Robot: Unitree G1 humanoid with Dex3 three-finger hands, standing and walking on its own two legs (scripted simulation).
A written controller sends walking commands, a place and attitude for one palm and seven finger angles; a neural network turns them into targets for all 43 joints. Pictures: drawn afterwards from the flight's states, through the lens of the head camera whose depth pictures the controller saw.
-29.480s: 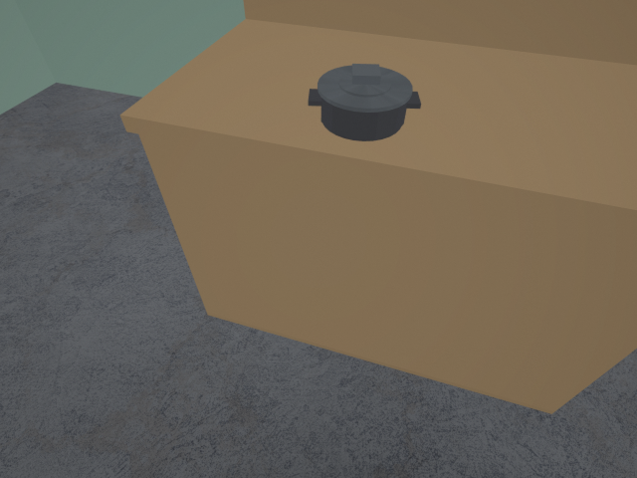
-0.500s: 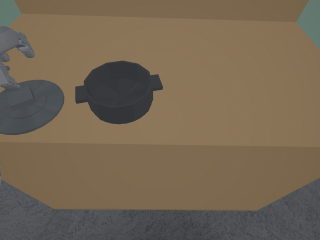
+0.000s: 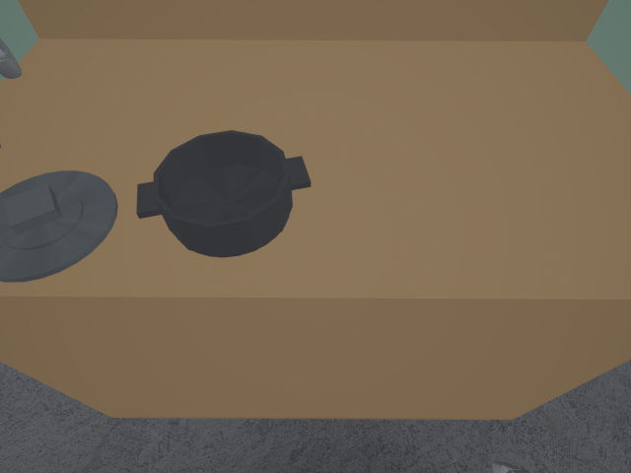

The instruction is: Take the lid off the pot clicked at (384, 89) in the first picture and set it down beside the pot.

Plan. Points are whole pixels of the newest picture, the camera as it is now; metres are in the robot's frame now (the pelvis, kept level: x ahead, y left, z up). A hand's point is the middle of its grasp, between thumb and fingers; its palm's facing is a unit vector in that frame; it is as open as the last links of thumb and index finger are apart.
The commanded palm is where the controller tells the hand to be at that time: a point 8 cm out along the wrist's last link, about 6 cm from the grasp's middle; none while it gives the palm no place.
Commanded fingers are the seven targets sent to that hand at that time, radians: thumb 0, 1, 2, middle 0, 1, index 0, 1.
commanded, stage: raise the empty hand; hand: left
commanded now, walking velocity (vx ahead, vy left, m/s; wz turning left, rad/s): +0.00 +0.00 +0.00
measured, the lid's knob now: (33, 208) +0.43 +0.36 +0.10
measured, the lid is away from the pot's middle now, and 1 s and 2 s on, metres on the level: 0.25 0.25 0.25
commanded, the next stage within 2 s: draw the hand back to the body in 0.16 s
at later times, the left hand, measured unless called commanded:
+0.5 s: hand out of the picture +0.43 +0.33 +0.25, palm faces -0.17 -0.09 -0.98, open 11.0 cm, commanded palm +0.39 +0.33 +0.31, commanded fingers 0.00 -0.12 0.87 -0.46 -0.64 -0.46 -0.64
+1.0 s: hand out of the picture +0.39 +0.27 +0.30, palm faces +0.46 -0.85 -0.26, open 11.0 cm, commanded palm +0.33 +0.31 +0.30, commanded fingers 0.00 0.08 0.88 -0.41 -0.57 -0.41 -0.57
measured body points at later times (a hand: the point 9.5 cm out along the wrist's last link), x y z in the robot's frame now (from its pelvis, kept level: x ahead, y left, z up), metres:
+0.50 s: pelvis +0.01 -0.01 +0.00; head +0.05 -0.03 +0.45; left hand +0.43 +0.33 +0.30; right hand +0.11 -0.28 -0.12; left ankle +0.01 +0.10 -0.74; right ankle -0.01 -0.15 -0.74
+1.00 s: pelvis +0.01 -0.02 +0.01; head +0.02 -0.02 +0.45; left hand +0.36 +0.31 +0.31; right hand +0.17 -0.25 -0.09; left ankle +0.01 +0.11 -0.74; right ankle -0.01 -0.15 -0.74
